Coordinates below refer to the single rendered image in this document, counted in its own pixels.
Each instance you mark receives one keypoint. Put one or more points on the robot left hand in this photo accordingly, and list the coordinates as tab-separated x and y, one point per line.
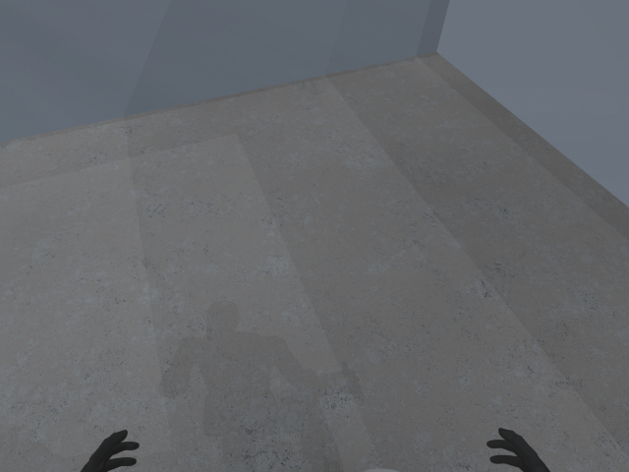
100	462

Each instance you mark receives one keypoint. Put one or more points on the robot right hand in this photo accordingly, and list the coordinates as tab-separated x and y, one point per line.
527	459

